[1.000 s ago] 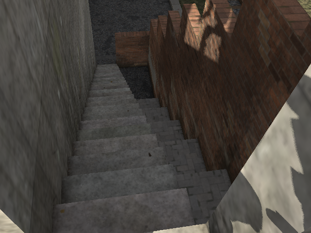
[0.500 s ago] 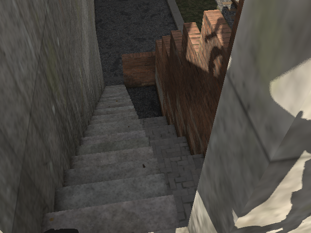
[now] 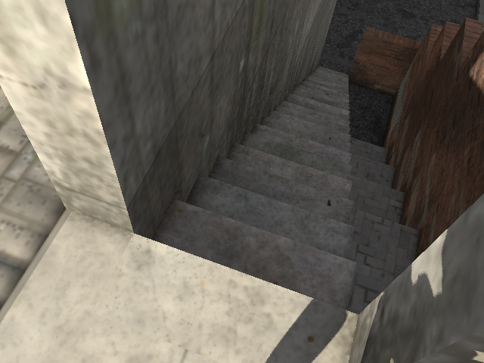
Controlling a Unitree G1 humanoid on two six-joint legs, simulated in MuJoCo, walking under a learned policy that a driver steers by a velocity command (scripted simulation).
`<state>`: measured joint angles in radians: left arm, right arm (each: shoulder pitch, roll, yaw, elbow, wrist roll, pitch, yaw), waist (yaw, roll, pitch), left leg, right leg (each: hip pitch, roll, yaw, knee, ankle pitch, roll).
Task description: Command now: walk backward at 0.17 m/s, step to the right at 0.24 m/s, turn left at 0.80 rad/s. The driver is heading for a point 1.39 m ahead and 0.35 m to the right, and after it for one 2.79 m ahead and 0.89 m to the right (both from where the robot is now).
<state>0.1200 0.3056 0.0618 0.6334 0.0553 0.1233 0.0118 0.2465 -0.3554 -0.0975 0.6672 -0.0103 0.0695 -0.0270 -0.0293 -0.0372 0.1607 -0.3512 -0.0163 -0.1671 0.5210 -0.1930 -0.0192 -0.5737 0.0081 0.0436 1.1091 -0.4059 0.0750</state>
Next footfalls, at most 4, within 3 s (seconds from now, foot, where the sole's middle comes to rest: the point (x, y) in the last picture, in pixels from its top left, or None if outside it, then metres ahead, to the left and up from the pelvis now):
0.18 right None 0.01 -0.19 -0.77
0.48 left None -0.10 -0.06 -0.77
0.88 right None -0.29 -0.38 -0.77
1.18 left None -0.31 -0.25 -0.77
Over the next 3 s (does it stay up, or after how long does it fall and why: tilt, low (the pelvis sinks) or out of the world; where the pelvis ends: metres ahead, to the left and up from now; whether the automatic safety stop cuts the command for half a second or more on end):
stays up -0.54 -0.70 -0.01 its command is cut before an obstacle from the start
